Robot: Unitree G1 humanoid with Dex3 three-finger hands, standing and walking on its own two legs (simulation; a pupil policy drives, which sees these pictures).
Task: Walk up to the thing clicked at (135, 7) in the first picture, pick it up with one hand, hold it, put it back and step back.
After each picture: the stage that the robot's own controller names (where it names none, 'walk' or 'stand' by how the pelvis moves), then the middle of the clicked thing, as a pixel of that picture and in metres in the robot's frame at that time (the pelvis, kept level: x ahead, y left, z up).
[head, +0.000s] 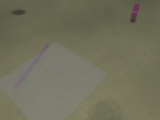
stand; (134, 13) +1.93 -0.66 -0.65
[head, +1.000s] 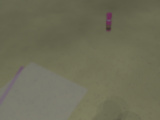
walk; (108, 22) +1.87 -0.18 -0.63
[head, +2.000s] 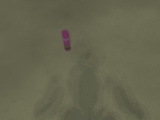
walk; (66, 40) +1.27 +0.27 -0.65
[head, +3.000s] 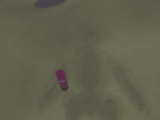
walk; (62, 81) +0.79 +0.28 -0.65
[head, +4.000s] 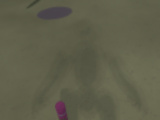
walk; (62, 113) +0.53 +0.22 -0.64
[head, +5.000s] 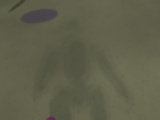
stand; out of the picture +0.42 +0.24 -0.65
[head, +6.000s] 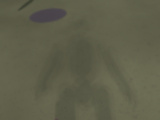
stand; out of the picture +0.39 +0.21 -0.64
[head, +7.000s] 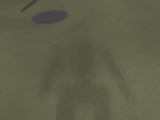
stand; out of the picture +0.39 +0.19 -0.66
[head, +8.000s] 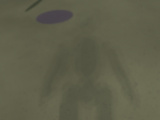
stand; out of the picture +0.39 +0.19 -0.66
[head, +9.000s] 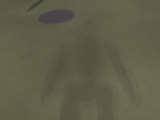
stand; out of the picture +0.37 +0.19 -0.66
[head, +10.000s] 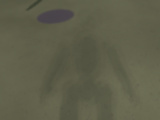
stand; out of the picture +0.37 +0.18 -0.66
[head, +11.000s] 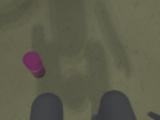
go down; (35, 66) +0.45 +0.20 -0.35
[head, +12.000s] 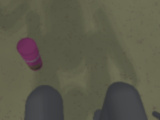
go down; (32, 56) +0.46 +0.21 -0.27
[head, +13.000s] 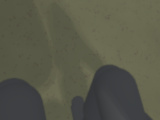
close in; out of the picture +0.45 +0.25 -0.18
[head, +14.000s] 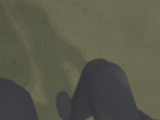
close; out of the picture +0.45 +0.27 -0.16
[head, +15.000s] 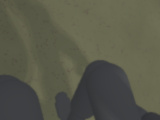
lift; out of the picture +0.43 +0.27 -0.17
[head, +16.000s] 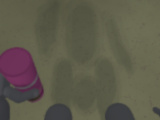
lift; (26, 80) +0.33 +0.19 +0.01
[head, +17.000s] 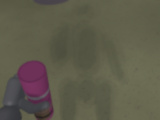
hold; (39, 95) +0.30 +0.16 +0.02
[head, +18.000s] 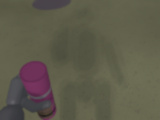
hold; (41, 94) +0.30 +0.16 +0.02
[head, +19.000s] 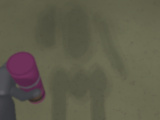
crouch; (30, 82) +0.35 +0.18 -0.04
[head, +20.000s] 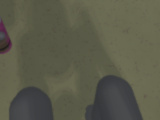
lower; out of the picture +0.50 +0.23 -0.04
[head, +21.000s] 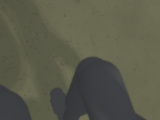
lower; out of the picture +0.47 +0.27 -0.17
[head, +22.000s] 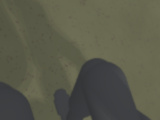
lower; out of the picture +0.45 +0.28 -0.17
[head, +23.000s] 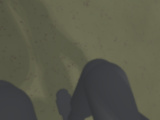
lower; out of the picture +0.45 +0.28 -0.17
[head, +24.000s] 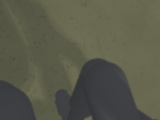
lower; out of the picture +0.44 +0.28 -0.17
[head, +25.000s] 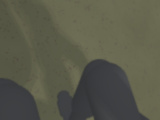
open; out of the picture +0.44 +0.25 -0.17
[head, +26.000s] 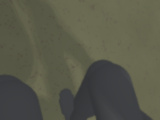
stand; out of the picture +0.44 +0.26 -0.17
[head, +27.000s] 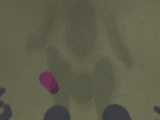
walk; (50, 83) +0.43 +0.19 -0.43
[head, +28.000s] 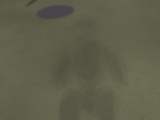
stand; out of the picture +0.39 +0.17 -0.60
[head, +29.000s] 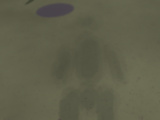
stand; out of the picture +0.38 +0.17 -0.60
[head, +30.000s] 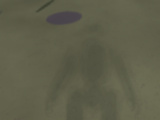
stand; out of the picture +0.41 +0.16 -0.65
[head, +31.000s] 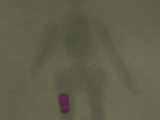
walk; (64, 104) +0.45 +0.11 -0.64
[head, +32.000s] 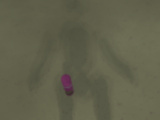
walk; (67, 85) +0.59 +0.17 -0.62
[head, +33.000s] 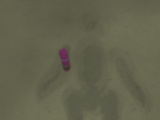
walk; (65, 60) +0.89 +0.24 -0.63
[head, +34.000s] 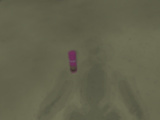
stand; (72, 62) +1.03 +0.16 -0.64
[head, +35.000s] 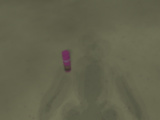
stand; (66, 61) +1.03 +0.20 -0.66
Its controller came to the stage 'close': yes
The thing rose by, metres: 0.67
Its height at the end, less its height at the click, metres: +0.00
